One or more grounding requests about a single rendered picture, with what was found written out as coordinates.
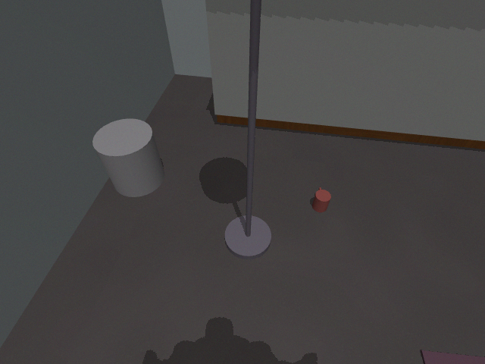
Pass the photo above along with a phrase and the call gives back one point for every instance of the floor lamp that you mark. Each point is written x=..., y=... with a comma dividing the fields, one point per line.
x=249, y=237

